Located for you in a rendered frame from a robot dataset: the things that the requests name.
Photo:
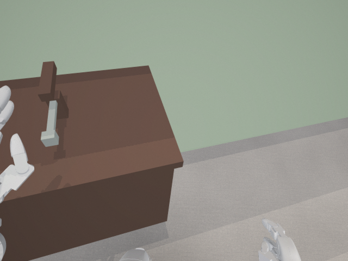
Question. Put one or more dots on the left robot thigh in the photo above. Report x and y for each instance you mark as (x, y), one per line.
(136, 255)

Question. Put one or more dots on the tap lever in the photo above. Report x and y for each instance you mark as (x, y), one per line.
(50, 137)

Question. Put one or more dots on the right robot hand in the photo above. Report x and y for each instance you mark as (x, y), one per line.
(283, 250)

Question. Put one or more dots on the counter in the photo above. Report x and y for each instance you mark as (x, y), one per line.
(111, 172)

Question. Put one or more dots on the left robot hand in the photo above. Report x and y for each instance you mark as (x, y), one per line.
(14, 175)

